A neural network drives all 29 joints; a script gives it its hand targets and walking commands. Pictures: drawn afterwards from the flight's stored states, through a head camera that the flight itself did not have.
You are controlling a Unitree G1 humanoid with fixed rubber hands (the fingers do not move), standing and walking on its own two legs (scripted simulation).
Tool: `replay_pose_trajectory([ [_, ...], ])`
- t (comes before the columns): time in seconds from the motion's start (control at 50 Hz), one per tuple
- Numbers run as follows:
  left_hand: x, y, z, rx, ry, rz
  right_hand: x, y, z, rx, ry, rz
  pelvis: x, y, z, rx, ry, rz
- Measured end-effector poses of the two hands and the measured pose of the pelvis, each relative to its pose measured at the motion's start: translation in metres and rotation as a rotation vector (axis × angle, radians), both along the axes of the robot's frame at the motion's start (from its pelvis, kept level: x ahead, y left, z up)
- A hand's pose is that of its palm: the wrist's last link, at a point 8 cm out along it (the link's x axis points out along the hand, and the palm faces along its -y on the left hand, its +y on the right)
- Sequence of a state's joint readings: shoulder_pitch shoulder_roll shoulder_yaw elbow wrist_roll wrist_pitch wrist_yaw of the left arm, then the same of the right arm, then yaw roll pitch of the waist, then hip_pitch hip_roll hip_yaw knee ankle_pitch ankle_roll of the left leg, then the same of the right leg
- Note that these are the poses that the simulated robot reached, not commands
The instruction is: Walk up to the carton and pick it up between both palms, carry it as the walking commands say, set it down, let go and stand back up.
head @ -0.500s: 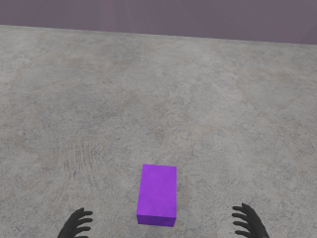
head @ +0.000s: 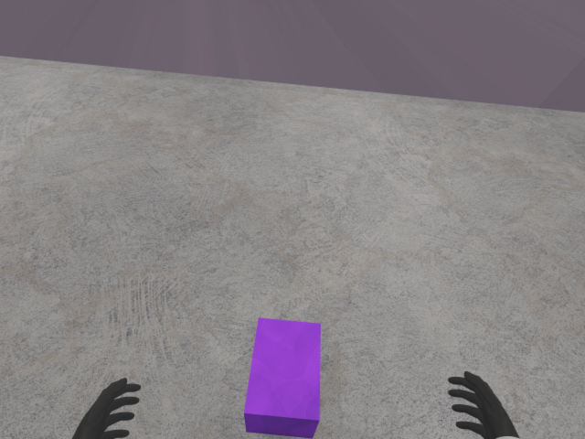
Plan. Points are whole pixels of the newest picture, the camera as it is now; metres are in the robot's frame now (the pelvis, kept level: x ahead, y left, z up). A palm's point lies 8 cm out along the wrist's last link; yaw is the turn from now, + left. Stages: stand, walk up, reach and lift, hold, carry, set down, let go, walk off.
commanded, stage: stand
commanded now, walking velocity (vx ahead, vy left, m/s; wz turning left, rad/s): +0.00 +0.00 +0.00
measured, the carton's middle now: (284, 376) +0.49 +0.00 -0.68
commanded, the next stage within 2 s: none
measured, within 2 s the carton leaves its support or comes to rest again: neither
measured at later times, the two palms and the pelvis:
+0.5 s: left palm out of the picture +0.15 +0.27 -0.07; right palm (503, 429) +0.19 -0.28 -0.04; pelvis +0.00 +0.00 +0.00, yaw +0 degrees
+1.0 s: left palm out of the picture +0.13 +0.28 -0.06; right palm out of the picture +0.17 -0.28 -0.03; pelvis -0.02 +0.00 +0.00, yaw +0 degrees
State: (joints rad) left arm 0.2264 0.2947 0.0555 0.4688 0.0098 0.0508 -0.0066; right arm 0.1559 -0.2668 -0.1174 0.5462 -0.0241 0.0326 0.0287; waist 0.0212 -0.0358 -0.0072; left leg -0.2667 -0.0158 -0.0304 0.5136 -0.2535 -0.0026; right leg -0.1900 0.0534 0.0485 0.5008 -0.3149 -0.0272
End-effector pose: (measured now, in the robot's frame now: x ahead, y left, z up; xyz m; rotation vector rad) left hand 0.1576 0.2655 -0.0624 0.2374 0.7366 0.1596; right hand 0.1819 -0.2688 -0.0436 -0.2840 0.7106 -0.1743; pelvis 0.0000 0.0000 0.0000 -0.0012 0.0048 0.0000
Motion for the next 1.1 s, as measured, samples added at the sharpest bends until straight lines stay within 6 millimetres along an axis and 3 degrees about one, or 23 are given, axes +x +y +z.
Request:
replay_pose_trajectory([
  [0.14, 0.011, 0.002, -0.001, 0.017, 0.005, -0.001, 0.012, -0.004, -0.002, -0.009, 0.004, -0.001, 0.012, -0.002, 0.000, 0.003, 0.016, 0.000],
  [0.3, 0.009, 0.003, -0.004, 0.023, 0.020, 0.008, 0.014, -0.007, -0.001, -0.020, 0.003, -0.008, 0.014, -0.003, 0.000, 0.004, 0.019, 0.000],
  [0.8, -0.021, 0.016, 0.002, 0.039, -0.032, 0.009, -0.010, -0.008, 0.016, -0.052, -0.069, -0.006, -0.014, 0.003, 0.000, -0.004, -0.020, -0.001],
  [1.1, -0.029, 0.018, 0.000, 0.041, -0.028, 0.011, -0.014, -0.009, 0.018, -0.059, -0.083, -0.002, -0.018, 0.004, 0.000, -0.005, -0.025, -0.001],
])
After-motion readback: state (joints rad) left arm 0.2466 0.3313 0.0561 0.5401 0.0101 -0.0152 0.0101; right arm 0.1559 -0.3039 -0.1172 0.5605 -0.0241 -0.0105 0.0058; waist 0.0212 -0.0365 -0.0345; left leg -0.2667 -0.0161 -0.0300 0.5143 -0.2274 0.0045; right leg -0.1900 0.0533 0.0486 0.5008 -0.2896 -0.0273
